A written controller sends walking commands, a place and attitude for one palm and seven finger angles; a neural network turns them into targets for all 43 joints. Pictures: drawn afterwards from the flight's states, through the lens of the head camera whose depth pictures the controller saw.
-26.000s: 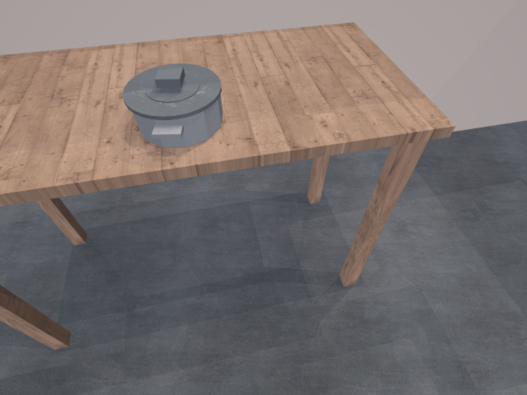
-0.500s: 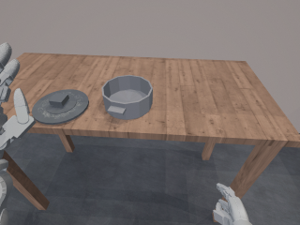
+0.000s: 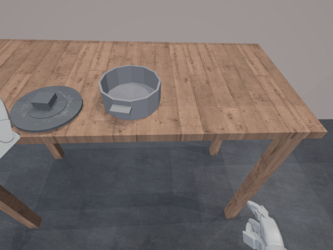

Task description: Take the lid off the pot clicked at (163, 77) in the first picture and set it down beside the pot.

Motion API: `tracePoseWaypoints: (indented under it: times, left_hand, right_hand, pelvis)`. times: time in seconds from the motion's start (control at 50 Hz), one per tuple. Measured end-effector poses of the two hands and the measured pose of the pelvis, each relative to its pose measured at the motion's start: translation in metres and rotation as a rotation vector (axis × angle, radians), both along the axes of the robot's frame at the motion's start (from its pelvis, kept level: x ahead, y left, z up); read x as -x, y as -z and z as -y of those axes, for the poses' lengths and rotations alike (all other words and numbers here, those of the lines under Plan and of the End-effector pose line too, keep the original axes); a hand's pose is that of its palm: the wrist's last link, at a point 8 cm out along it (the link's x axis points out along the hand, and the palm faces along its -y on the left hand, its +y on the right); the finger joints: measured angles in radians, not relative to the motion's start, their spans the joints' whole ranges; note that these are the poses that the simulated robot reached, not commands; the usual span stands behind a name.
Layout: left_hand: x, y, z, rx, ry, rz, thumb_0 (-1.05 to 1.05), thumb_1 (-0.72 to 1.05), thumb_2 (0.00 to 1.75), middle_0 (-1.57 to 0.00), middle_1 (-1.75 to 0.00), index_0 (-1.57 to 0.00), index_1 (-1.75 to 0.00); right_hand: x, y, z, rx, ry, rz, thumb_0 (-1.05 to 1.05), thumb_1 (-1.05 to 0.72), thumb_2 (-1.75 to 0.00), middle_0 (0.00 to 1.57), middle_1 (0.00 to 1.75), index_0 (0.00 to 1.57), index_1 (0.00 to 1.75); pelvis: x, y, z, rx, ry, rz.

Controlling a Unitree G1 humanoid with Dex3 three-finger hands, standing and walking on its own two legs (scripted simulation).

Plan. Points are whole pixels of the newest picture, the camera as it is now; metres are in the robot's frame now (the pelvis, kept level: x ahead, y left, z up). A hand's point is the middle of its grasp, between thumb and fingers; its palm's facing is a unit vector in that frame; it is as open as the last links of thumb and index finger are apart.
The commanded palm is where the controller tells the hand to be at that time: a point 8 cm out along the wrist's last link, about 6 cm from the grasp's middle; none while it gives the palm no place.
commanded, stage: step back with the hand held close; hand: left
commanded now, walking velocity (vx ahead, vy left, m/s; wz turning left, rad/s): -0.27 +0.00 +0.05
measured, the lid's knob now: (44, 99) +0.46 +0.38 +0.09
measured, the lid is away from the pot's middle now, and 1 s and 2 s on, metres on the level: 0.24 0.24 0.24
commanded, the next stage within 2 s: stop stepping back and stand still in 0.96 s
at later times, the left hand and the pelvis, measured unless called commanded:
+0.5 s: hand out of the picture +0.15 +0.26 +0.28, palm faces +0.53 -0.80 -0.28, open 7.4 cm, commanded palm +0.07 +0.30 +0.27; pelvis -0.05 +0.02 +0.00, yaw +2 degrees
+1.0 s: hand out of the picture +0.03 +0.27 +0.29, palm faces +0.43 -0.81 -0.40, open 7.4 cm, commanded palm -0.02 +0.34 +0.27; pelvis -0.16 +0.06 +0.00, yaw -1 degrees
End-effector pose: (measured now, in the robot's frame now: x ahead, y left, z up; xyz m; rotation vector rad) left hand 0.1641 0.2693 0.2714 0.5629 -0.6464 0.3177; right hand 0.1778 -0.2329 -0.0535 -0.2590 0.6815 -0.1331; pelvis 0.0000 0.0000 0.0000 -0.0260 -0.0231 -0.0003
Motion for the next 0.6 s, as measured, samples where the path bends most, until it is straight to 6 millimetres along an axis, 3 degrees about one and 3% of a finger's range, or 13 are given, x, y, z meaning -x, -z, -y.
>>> tracePoseWaypoints:
  times: [0.18,0.3,0.38,0.46,0.52,0.6]
  left_hand:
    - [0.041,-0.014,0.009,-0.099,-0.022,0.037,0.01,0.88,0.9,-0.21,-0.3,-0.22,-0.3]
    - [0.057,-0.01,-0.007,-0.024,-0.033,0.18,0.01,0.88,0.9,-0.21,-0.3,-0.22,-0.3]
    - [0.056,0.0,-0.025,0.05,-0.037,0.201,0.01,0.88,0.9,-0.21,-0.3,-0.22,-0.3]
    - [0.056,-0.003,-0.035,0.086,-0.054,0.15,0.01,0.88,0.9,-0.21,-0.3,-0.21,-0.3]
    - [0.065,-0.008,-0.033,0.057,-0.047,0.099,0.01,0.89,0.9,-0.21,-0.3,-0.21,-0.3]
    - [0.085,-0.008,-0.019,-0.027,0.013,0.107,0.01,0.89,0.9,-0.21,-0.3,-0.21,-0.3]
  right_hand:
    - [0.032,0.022,-0.007,-0.036,-0.006,-0.069,0.02,-0.9,-0.9,0.2,0.3,0.2,0.3]
    - [0.046,0.033,-0.007,-0.009,0.022,-0.077,0.02,-0.9,-0.9,0.2,0.3,0.2,0.3]
    - [0.054,0.028,-0.015,0.009,0.039,-0.048,0.02,-0.9,-0.9,0.2,0.3,0.2,0.3]
    - [0.063,0.014,-0.029,-0.016,0.019,-0.019,0.02,-0.9,-0.9,0.2,0.3,0.2,0.3]
    - [0.068,0.006,-0.039,-0.042,-0.007,-0.013,0.02,-0.9,-0.9,0.2,0.3,0.2,0.3]
    - [0.07,0.01,-0.044,-0.036,-0.03,0.001,0.02,-0.9,-0.9,0.2,0.3,0.2,0.3]
  pelvis:
    - [0.017,0.003,0.0,0.025,-0.032,-0.022]
    - [0.024,0.016,-0.008,0.065,-0.057,0.021]
    - [0.033,0.019,-0.016,0.061,-0.036,0.027]
    - [0.046,0.007,-0.019,0.058,-0.029,0.002]
    - [0.053,-0.001,-0.02,0.06,-0.027,-0.027]
    - [0.068,0.007,-0.025,0.032,0.023,-0.04]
